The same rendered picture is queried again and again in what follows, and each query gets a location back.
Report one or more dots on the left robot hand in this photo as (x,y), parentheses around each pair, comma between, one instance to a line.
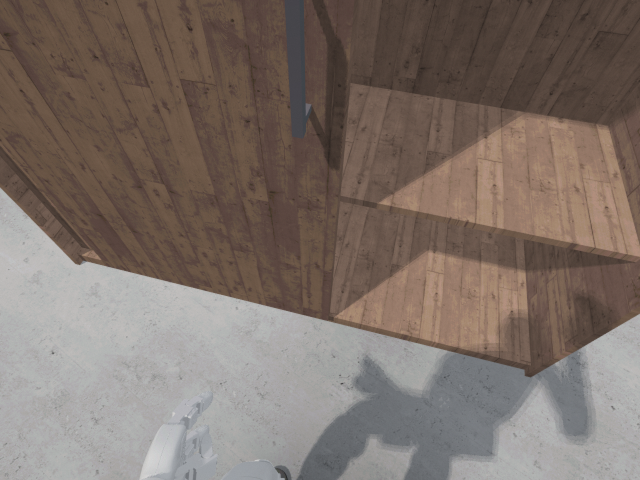
(171,454)

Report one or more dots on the handle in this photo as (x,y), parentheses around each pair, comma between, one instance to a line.
(300,110)

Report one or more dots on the wardrobe door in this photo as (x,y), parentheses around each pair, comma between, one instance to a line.
(161,130)
(13,164)

